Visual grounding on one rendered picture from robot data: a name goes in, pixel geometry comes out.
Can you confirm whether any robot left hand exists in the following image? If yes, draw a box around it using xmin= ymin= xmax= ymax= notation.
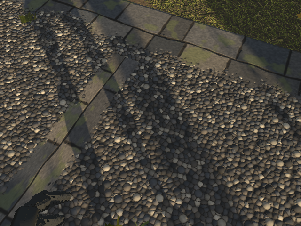
xmin=10 ymin=189 xmax=71 ymax=226

